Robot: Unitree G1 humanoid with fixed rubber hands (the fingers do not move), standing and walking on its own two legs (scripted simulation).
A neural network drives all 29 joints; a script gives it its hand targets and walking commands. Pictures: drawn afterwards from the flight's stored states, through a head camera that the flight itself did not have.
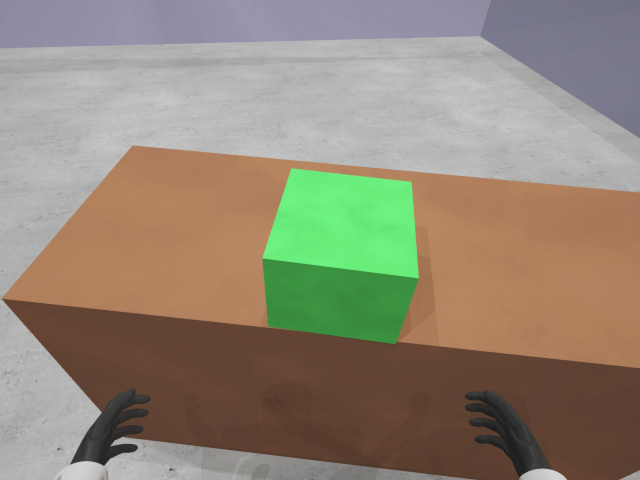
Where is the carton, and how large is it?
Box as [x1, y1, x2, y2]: [262, 168, 418, 343]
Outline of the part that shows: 291,168 262,258 268,326 395,343 418,278 411,182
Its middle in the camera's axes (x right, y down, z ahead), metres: +0.04 +0.03 +0.66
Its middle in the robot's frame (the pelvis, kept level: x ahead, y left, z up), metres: +0.48 -0.04 +0.00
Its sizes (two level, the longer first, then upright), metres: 0.221 0.214 0.170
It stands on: a pedestal, 0.68 m high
